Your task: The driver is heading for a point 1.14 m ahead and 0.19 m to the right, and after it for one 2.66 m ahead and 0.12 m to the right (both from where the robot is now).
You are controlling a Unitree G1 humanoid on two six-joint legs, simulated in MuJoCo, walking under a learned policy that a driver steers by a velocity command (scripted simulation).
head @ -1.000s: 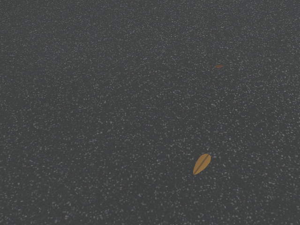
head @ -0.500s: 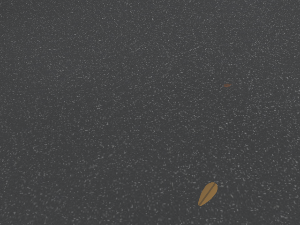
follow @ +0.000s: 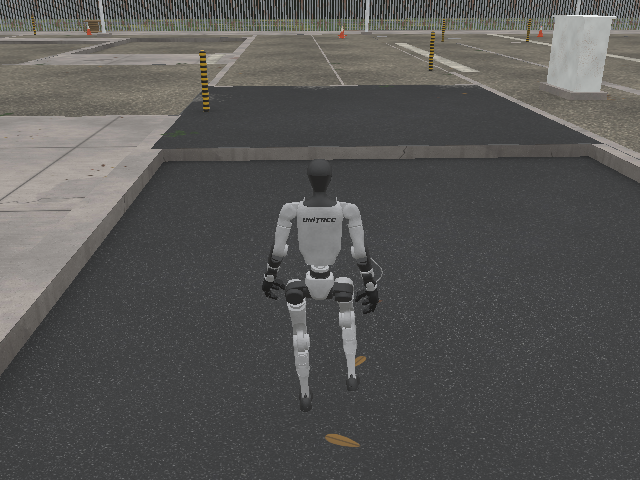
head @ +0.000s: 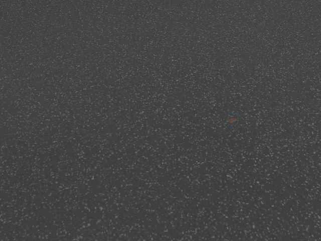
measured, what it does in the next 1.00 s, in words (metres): walks ahead: right foot, then left foot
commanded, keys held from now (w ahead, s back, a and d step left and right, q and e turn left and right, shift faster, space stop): w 0.76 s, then w+e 0.24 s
